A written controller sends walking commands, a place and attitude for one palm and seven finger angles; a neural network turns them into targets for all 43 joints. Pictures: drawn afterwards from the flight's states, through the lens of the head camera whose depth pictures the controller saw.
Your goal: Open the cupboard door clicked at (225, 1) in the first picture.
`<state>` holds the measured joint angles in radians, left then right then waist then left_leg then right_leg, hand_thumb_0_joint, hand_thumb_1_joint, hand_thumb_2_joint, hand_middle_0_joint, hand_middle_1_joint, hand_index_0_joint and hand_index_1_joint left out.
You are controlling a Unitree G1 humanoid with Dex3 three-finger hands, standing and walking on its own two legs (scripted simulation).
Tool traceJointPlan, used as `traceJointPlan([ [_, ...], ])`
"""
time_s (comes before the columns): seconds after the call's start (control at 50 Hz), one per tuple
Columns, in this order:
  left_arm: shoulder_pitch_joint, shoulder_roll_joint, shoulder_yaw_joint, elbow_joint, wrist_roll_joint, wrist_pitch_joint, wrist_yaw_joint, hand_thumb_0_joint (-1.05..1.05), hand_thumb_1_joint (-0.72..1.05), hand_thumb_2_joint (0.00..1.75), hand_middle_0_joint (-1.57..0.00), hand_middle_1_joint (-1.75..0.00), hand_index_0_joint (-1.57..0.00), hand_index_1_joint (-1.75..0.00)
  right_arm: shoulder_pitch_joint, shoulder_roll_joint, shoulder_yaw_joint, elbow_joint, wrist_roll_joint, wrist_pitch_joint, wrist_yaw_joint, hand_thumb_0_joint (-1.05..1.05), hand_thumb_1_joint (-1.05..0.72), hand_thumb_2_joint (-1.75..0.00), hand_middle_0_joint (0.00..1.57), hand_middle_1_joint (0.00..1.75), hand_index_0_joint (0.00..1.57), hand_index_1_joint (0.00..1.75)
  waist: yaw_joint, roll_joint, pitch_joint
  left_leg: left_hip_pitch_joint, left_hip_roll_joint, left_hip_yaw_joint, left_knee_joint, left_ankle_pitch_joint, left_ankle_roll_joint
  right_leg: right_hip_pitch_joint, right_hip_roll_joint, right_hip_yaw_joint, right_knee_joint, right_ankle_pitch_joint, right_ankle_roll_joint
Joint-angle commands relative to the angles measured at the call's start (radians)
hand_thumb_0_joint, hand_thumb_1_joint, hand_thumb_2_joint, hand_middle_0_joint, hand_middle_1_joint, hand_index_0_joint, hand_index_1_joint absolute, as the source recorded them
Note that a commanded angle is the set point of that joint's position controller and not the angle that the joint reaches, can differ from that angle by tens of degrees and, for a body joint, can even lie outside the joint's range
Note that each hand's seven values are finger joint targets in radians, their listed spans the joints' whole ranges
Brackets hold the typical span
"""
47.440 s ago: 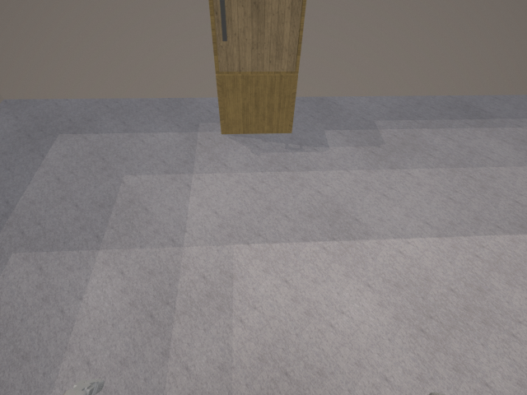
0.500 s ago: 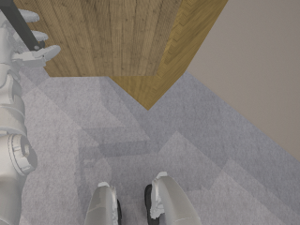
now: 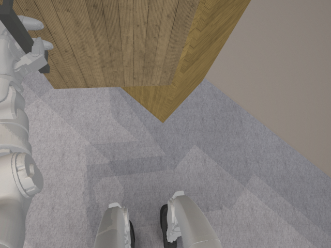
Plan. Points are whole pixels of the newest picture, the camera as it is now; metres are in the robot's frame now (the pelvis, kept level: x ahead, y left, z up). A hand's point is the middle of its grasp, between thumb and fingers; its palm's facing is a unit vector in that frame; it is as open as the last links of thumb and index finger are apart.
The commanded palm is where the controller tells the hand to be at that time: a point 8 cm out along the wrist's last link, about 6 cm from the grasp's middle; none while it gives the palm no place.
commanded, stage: pull the door open along its arc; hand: left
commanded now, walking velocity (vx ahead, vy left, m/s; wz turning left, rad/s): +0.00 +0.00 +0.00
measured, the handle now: (29, 37) +0.58 +0.25 +0.04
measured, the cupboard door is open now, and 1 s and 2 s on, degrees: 47 88 90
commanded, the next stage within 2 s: open thumb and fingers to let go in 0.96 s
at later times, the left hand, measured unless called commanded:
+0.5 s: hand (59, 106) +0.42 +0.18 +0.04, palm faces +0.33 -0.94 +0.04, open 5.7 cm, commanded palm +0.36 +0.23 +0.04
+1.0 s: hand (107, 152) +0.32 +0.09 +0.04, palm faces +0.43 -0.90 +0.00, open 5.6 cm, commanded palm +0.26 +0.12 +0.04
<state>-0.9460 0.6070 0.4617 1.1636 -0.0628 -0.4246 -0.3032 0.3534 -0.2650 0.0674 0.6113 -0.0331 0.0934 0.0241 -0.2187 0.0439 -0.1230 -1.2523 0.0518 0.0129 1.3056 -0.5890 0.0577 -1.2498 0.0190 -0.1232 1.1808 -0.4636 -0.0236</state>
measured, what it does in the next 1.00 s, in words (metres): stands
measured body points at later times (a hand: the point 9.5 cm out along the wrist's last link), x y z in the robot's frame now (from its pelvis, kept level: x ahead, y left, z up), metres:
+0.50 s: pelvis +0.01 +0.00 +0.02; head +0.14 +0.02 +0.45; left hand +0.39 +0.22 +0.04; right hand +0.12 -0.25 -0.09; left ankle +0.00 +0.08 -0.62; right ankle +0.04 -0.11 -0.62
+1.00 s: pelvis +0.00 -0.04 +0.02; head +0.10 -0.04 +0.47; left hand +0.29 +0.13 +0.04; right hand +0.17 -0.26 -0.10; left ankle +0.00 +0.08 -0.62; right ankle +0.04 -0.11 -0.62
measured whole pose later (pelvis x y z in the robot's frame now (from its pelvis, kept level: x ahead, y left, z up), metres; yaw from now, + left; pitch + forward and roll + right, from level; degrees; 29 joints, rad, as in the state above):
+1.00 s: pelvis +0.00 -0.04 +0.02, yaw +4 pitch +20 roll +0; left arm -0.05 -0.05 -0.06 0.43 0.06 -0.55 0.49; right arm 0.20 -0.19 -0.02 0.61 -0.08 -0.01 0.04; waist -0.02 0.01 -0.17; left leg -0.97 0.01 0.02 1.17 -0.55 0.00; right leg -1.01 -0.01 -0.11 1.16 -0.50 -0.07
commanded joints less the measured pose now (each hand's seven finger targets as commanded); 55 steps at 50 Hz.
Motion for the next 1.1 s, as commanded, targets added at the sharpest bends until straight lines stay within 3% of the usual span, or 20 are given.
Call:
traceJointPlan([
  [0.0, -0.298, 0.252, 0.029, -0.264, -0.036, -0.092, -0.012, 0.0, 0.9, 0.9, -0.4, -1.35, -0.4, -1.35, 0.202, -0.205, -0.076, -0.037, 0.006, -0.004, -0.006, 0.0, -0.9, -0.9, 0.2, 0.3, 0.2, 0.3, 0.033, 0.202, -0.619, 0.52, -0.006, -0.119, -0.147, 0.64, -0.047, 0.301, 0.032, 0.071, -0.092, 0.353, -0.003],
  [0.14, 0.009, 0.156, 0.005, -0.389, -0.085, -0.087, -0.013, 0.0, 0.9, 0.9, -0.4, -1.35, -0.4, -1.35, 0.168, -0.191, -0.092, -0.085, 0.028, -0.003, 0.005, 0.0, -0.9, -0.9, 0.2, 0.3, 0.2, 0.3, 0.088, 0.137, -0.601, 0.53, -0.012, -0.097, -0.196, 0.685, -0.044, 0.4, 0.033, 0.072, -0.122, 0.407, -0.002],
  [0.26, 0.258, 0.049, -0.024, -0.517, -0.134, -0.09, 0.001, 0.0, 0.9, 0.9, -0.4, -1.35, -0.4, -1.35, 0.104, -0.17, -0.105, -0.122, 0.045, -0.017, 0.005, 0.0, -0.9, -0.9, 0.2, 0.3, 0.2, 0.3, 0.13, 0.073, -0.519, 0.472, -0.025, -0.057, -0.238, 0.617, -0.042, 0.481, 0.024, 0.077, -0.142, 0.419, 0.003],
  [0.28, 0.281, 0.017, 0.099, -0.585, -0.197, -0.099, 0.141, 0.0, 0.9, 0.9, -0.4, -1.35, -0.4, -1.35, 0.083, -0.147, -0.11, -0.143, 0.034, -0.026, 0.002, 0.0, -0.9, -0.9, 0.2, 0.3, 0.2, 0.3, 0.19, 0.079, -0.502, 0.443, -0.027, -0.051, -0.25, 0.615, -0.054, 0.485, 0.02, 0.065, -0.138, 0.41, 0.004],
  [0.3, 0.356, -0.08, 0.025, -0.576, -0.183, -0.097, 0.212, 0.0, 0.9, 0.9, -0.4, -1.35, -0.4, -1.35, 0.068, -0.137, -0.108, -0.14, 0.031, -0.037, 0.011, 0.0, -0.9, -0.9, 0.2, 0.3, 0.2, 0.3, 0.178, 0.074, -0.487, 0.446, -0.028, -0.047, -0.255, 0.6, -0.062, 0.475, 0.021, 0.064, -0.136, 0.39, 0.006],
  [0.32, 0.394, -0.122, 0.013, -0.6, -0.174, -0.102, 0.277, 0.0, 0.9, 0.9, -0.4, -1.35, -0.4, -1.35, 0.062, -0.132, -0.111, -0.139, 0.027, -0.042, 0.019, 0.0, -0.9, -0.9, 0.2, 0.3, 0.2, 0.3, 0.181, 0.041, -0.469, 0.433, -0.027, -0.042, -0.263, 0.586, -0.068, 0.481, 0.018, 0.06, -0.136, 0.382, 0.005],
  [0.38, 0.446, -0.178, 0.003, -0.688, -0.103, -0.143, 0.471, 0.0, 0.9, 0.9, -0.4, -1.35, -0.4, -1.35, 0.041, -0.115, -0.115, -0.135, 0.002, -0.053, 0.031, 0.0, -0.9, -0.9, 0.2, 0.3, 0.2, 0.3, 0.204, 0.041, -0.474, 0.408, -0.032, -0.027, -0.257, 0.582, -0.079, 0.503, 0.013, 0.072, -0.107, 0.407, -0.002],
  [0.4, 0.444, -0.211, -0.036, -0.7, -0.066, -0.15, 0.52, 0.0, 0.9, 0.9, -0.4, -1.35, -0.4, -1.35, 0.03, -0.11, -0.114, -0.13, -0.005, -0.052, 0.035, 0.0, -0.9, -0.9, 0.2, 0.3, 0.2, 0.3, 0.198, 0.049, -0.451, 0.406, -0.032, -0.027, -0.258, 0.56, -0.083, 0.489, 0.011, 0.074, -0.102, 0.394, -0.004],
  [0.44, 0.439, -0.231, -0.08, -0.73, -0.002, -0.165, 0.583, 0.0, 0.9, 0.9, -0.4, -1.35, -0.4, -1.35, 0.022, -0.109, -0.117, -0.133, -0.017, -0.05, 0.035, 0.0, -0.9, -0.9, 0.2, 0.3, 0.2, 0.3, 0.192, -0.004, -0.449, 0.394, -0.034, -0.031, -0.252, 0.53, -0.075, 0.502, 0.01, 0.081, -0.099, 0.395, -0.007],
  [0.48, 0.437, -0.284, -0.126, -0.741, 0.032, -0.172, 0.623, 0.0, 0.9, 0.9, -0.4, -1.35, -0.4, -1.35, 0.0, -0.097, -0.116, -0.128, -0.022, -0.049, 0.029, 0.0, -0.9, -0.9, 0.2, 0.3, 0.2, 0.3, 0.192, 0.0, -0.451, 0.393, -0.04, -0.027, -0.258, 0.488, -0.075, 0.516, 0.003, 0.086, -0.102, 0.388, -0.006],
  [0.56, 0.484, -0.383, -0.198, -0.772, 0.035, -0.177, 0.674, 0.0, 0.9, 0.9, -0.4, -1.35, -0.4, -1.35, -0.046, -0.084, -0.118, -0.129, -0.026, -0.061, 0.014, 0.0, -0.9, -0.9, 0.2, 0.3, 0.2, 0.3, 0.193, -0.058, -0.456, 0.389, -0.047, -0.025, -0.269, 0.415, -0.068, 0.553, -0.002, 0.088, -0.128, 0.359, -0.003],
  [0.62, 0.547, -0.459, -0.267, -0.813, 0.045, -0.181, 0.713, 0.0, 0.9, 0.9, -0.4, -1.35, -0.4, -1.35, -0.079, -0.069, -0.117, -0.129, -0.029, -0.076, 0.01, 0.0, -0.9, -0.9, 0.2, 0.3, 0.2, 0.3, 0.2, -0.059, -0.46, 0.392, -0.053, -0.016, -0.272, 0.39, -0.064, 0.58, -0.008, 0.093, -0.142, 0.356, -0.001],
  [0.7, 0.593, -0.503, -0.344, -0.856, 0.084, -0.195, 0.739, 0.0, 0.9, 0.9, -0.4, -1.35, -0.4, -1.35, -0.105, -0.056, -0.117, -0.123, -0.036, -0.093, 0.009, 0.0, -0.9, -0.9, 0.2, 0.3, 0.2, 0.3, 0.199, -0.057, -0.431, 0.39, -0.058, -0.014, -0.272, 0.369, -0.06, 0.582, -0.014, 0.099, -0.153, 0.353, -0.003],
  [0.76, 0.643, -0.544, -0.394, -0.868, 0.094, -0.199, 0.752, 0.0, 0.9, 0.9, -0.4, -1.35, -0.4, -1.35, -0.127, -0.047, -0.118, -0.12, -0.039, -0.111, 0.008, 0.0, -0.9, -0.9, 0.2, 0.3, 0.2, 0.3, 0.195, -0.088, -0.415, 0.369, -0.064, -0.008, -0.265, 0.334, -0.053, 0.597, -0.02, 0.11, -0.17, 0.341, 0.001],
  [0.84, 0.702, -0.583, -0.456, -0.909, 0.115, -0.208, 0.772, 0.0, 0.9, 0.9, -0.4, -1.35, -0.4, -1.35, -0.15, -0.039, -0.119, -0.126, -0.042, -0.132, 0.009, 0.0, -0.9, -0.9, 0.2, 0.3, 0.2, 0.3, 0.202, -0.08, -0.396, 0.358, -0.072, -0.009, -0.264, 0.309, -0.052, 0.605, -0.026, 0.121, -0.183, 0.312, -0.004],
  [0.98, 0.819, -0.702, -0.605, -0.974, 0.149, -0.196, 0.815, 0.0, 0.9, 0.9, -0.4, -1.35, -0.4, -1.35, -0.187, -0.023, -0.122, -0.131, -0.044, -0.17, 0.019, 0.0, -0.9, -0.9, 0.2, 0.3, 0.2, 0.3, 0.194, -0.093, -0.376, 0.359, -0.078, -0.008, -0.25, 0.277, -0.05, 0.59, -0.04, 0.14, -0.206, 0.276, -0.001],
  [1.02, 0.779, -0.692, -0.608, -0.978, 0.164, -0.191, 0.831, 0.0, 0.9, 0.9, -0.4, -1.35, -0.4, -1.35, -0.186, -0.023, -0.121, -0.122, -0.048, -0.18, 0.015, 0.0, -0.9, -0.9, 0.2, 0.3, 0.2, 0.3, 0.177, -0.129, -0.363, 0.338, -0.078, -0.014, -0.235, 0.258, -0.049, 0.581, -0.048, 0.151, -0.209, 0.262, 0.005],
  [1.04, 0.682, -0.645, -0.58, -0.971, 0.18, -0.195, 0.844, 0.0, 0.9, 0.9, -0.4, -1.35, -0.4, -1.35, -0.186, -0.029, -0.118, -0.113, -0.051, -0.179, 0.005, 0.0, -0.9, -0.9, 0.2, 0.3, 0.2, 0.3, 0.159, -0.142, -0.328, 0.31, -0.077, -0.022, -0.223, 0.235, -0.046, 0.555, -0.051, 0.162, -0.212, 0.219, 0.004],
  [1.08, 0.664, -0.628, -0.551, -0.94, 0.191, -0.206, 0.857, 0.0, 0.76, 0.84, -0.39, -1.34, -0.39, -1.34, -0.203, -0.021, -0.119, -0.102, -0.054, -0.183, -0.004, 0.0, -0.9, -0.9, 0.2, 0.3, 0.2, 0.3, 0.17, -0.129, -0.336, 0.287, -0.081, -0.016, -0.208, 0.189, -0.046, 0.554, -0.064, 0.199, -0.229, 0.139, 0.009],
])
